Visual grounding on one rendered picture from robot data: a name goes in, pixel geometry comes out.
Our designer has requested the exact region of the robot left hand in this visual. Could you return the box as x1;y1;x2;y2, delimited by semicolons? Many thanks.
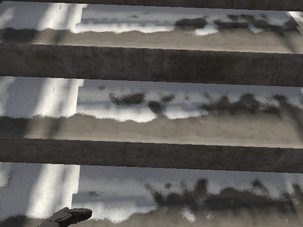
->
37;207;93;227

